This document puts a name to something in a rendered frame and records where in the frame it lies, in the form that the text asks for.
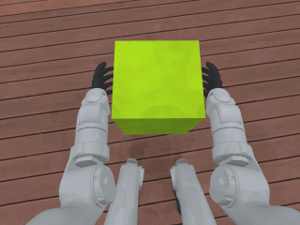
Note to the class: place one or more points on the carton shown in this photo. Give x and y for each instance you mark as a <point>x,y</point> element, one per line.
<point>157,86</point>

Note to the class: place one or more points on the robot right foot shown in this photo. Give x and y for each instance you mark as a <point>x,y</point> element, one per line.
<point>177,202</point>

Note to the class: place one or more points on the robot left hand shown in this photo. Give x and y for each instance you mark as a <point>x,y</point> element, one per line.
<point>99,79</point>

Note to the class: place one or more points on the right robot upper arm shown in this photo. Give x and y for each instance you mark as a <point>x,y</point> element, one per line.
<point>243,194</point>

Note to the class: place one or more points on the left robot thigh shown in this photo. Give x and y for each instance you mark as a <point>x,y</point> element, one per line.
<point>124,208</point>

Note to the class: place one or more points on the robot right hand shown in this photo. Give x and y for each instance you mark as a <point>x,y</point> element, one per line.
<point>213,78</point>

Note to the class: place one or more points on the robot left forearm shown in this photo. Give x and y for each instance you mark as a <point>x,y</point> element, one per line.
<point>91,134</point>

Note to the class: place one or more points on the robot right forearm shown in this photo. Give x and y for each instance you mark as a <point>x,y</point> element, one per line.
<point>228,132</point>

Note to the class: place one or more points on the left robot upper arm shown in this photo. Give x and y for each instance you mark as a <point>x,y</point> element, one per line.
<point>84,194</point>

